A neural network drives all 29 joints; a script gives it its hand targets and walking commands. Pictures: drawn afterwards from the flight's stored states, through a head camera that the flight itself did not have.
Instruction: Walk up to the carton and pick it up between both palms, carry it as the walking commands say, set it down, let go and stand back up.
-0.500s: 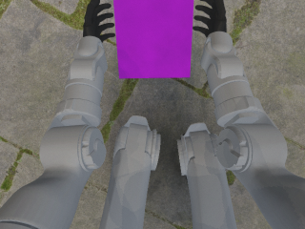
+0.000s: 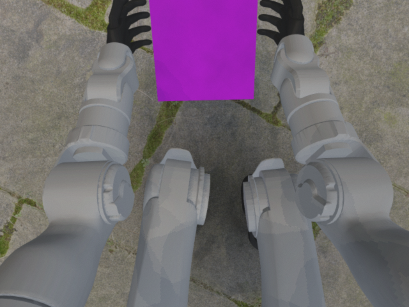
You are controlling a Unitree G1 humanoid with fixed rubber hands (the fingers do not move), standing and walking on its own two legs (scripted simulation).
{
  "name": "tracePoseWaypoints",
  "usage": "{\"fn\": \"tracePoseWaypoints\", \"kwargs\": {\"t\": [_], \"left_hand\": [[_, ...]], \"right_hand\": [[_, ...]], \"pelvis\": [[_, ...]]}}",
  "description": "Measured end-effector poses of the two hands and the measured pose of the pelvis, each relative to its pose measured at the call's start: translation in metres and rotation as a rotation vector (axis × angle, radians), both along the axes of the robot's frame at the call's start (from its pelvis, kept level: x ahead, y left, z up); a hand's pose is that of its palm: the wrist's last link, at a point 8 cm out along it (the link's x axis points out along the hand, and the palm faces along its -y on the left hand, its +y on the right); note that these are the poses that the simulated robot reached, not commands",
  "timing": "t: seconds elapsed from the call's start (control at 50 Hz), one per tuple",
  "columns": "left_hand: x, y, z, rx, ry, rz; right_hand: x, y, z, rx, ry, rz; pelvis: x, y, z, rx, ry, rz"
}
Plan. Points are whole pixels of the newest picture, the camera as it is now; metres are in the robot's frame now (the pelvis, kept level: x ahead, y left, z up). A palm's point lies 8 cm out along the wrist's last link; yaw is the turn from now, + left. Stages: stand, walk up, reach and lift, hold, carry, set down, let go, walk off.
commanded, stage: set down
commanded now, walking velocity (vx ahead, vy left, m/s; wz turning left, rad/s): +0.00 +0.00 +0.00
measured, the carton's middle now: (205, 52) +0.51 +0.07 -0.27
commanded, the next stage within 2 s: none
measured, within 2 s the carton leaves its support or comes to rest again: rests again in 1.32 s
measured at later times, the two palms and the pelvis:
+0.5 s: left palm (124, 48) +0.49 +0.20 -0.18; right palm (288, 41) +0.52 -0.07 -0.17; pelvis +0.00 +0.00 -0.01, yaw +0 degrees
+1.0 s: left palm (124, 46) +0.49 +0.20 -0.19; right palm (289, 38) +0.52 -0.07 -0.18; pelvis +0.00 +0.00 -0.01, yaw +0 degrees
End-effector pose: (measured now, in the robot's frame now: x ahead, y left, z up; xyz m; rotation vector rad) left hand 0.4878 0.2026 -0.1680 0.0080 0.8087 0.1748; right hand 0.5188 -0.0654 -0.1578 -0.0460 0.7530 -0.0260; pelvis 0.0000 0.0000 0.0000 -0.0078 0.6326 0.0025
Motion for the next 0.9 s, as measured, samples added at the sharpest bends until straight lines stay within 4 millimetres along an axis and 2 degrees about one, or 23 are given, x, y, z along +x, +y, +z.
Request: {"fn": "tracePoseWaypoints", "kwargs": {"t": [0.34, 0.9], "left_hand": [[-0.003, -0.001, -0.011, -0.015, 0.021, -0.025], [0.001, 0.001, -0.015, -0.033, 0.011, -0.039]], "right_hand": [[-0.004, -0.004, -0.012, -0.005, 0.024, 0.018], [0.002, -0.007, -0.017, 0.007, 0.028, 0.058]], "pelvis": [[-0.003, 0.002, -0.006, 0.001, -0.028, 0.0], [-0.003, 0.0, -0.009, 0.003, -0.02, -0.004]]}}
